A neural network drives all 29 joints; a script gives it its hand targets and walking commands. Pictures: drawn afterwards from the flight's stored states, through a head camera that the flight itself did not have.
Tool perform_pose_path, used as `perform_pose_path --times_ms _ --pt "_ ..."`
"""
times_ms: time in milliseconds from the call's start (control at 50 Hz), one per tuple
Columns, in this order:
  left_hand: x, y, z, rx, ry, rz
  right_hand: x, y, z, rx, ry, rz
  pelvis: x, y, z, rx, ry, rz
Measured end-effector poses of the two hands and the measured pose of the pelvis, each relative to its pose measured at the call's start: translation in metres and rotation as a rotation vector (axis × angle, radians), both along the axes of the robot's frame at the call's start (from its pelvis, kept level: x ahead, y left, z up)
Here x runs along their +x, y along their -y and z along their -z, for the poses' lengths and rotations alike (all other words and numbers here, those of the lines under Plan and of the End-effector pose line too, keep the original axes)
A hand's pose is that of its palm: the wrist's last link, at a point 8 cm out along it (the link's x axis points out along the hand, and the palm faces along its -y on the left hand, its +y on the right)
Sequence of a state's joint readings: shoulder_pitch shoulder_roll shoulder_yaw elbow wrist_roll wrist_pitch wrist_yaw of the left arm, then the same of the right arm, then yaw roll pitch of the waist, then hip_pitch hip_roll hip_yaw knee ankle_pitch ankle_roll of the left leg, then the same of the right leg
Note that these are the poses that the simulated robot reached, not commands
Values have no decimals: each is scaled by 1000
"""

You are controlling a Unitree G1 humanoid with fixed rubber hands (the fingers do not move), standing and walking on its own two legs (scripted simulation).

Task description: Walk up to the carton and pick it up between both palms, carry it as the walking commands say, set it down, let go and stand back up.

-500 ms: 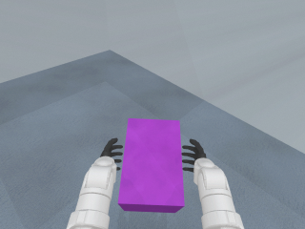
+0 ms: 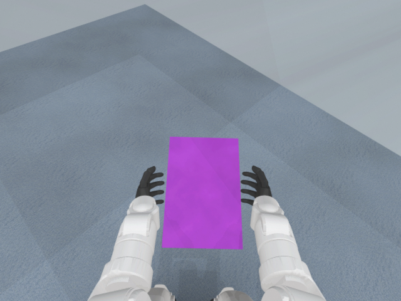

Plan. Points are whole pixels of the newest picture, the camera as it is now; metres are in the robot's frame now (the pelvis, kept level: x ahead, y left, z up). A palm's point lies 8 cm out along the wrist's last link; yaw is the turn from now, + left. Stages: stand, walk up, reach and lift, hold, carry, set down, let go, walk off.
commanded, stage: set down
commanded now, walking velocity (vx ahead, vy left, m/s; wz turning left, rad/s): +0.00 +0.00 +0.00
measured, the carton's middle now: (202, 195) +0.38 -0.01 -0.12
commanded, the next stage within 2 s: none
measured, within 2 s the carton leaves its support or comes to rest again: neither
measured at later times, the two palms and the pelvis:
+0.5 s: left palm (155, 210) +0.34 +0.11 -0.13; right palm (253, 213) +0.34 -0.14 -0.12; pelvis +0.00 +0.00 -0.06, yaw +0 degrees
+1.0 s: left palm (157, 215) +0.36 +0.12 -0.21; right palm (243, 217) +0.36 -0.13 -0.21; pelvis -0.03 +0.00 -0.11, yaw +0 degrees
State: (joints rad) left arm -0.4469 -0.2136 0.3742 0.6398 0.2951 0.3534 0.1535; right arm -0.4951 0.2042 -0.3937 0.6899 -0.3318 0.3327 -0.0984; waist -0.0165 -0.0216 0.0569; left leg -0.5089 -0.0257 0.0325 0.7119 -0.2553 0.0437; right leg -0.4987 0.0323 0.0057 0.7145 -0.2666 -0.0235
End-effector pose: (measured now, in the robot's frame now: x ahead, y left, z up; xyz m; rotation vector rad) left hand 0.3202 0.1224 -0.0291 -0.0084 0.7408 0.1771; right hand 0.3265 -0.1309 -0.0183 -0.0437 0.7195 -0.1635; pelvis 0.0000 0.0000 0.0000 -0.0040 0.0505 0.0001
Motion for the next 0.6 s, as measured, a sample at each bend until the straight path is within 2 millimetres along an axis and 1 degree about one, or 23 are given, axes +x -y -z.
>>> perform_pose_path --times_ms 120,240,420,600 --pt "3 -3 26 6 13 -35 4 -4 28 11 9 3 1 3 10 -5 -79 -13" --pt "9 0 50 14 34 -40 8 -3 55 13 25 26 1 2 23 -9 -153 -14" --pt "17 8 86 11 56 -28 10 3 88 0 41 64 1 3 46 -11 -251 -4" --pt "22 9 117 18 59 -5 11 5 118 -23 35 63 -6 3 68 -11 -301 -1"
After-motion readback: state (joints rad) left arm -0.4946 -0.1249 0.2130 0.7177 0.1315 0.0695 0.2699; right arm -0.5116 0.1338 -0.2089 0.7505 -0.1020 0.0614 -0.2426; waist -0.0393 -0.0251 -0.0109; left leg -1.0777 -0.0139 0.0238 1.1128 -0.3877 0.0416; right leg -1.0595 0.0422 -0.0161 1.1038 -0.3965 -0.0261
